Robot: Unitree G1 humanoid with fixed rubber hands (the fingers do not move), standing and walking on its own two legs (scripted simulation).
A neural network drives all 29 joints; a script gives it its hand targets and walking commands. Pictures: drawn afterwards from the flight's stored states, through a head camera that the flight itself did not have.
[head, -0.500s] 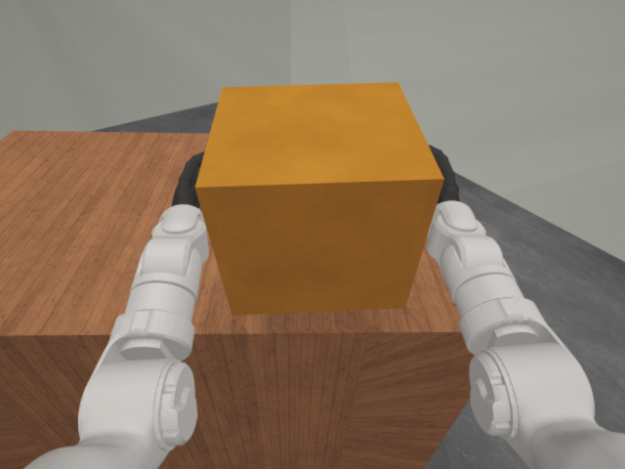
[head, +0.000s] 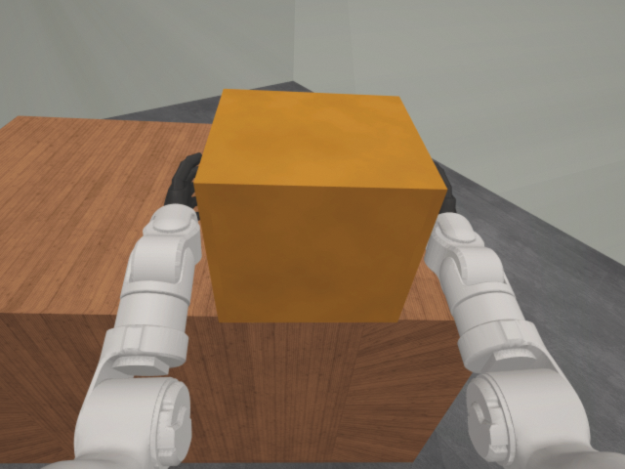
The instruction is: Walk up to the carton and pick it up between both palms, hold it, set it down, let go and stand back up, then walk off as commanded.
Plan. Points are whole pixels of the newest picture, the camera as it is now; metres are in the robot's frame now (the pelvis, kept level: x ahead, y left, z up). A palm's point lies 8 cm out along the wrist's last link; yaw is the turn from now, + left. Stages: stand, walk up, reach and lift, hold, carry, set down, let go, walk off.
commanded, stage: reach and lift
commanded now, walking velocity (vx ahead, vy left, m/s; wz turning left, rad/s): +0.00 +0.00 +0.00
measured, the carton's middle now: (311, 206) +0.41 +0.00 +0.17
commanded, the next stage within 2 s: hold in 0.88 s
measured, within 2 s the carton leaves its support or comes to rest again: neither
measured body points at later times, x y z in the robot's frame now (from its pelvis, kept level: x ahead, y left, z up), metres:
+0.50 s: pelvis +0.01 +0.01 +0.00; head -0.04 +0.03 +0.45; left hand +0.41 +0.17 +0.19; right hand +0.41 -0.17 +0.20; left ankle +0.06 +0.13 -0.74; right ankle +0.03 -0.13 -0.74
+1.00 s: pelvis +0.03 +0.00 +0.00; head -0.05 +0.02 +0.45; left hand +0.40 +0.17 +0.21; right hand +0.41 -0.16 +0.22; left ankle +0.06 +0.13 -0.74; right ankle +0.03 -0.13 -0.74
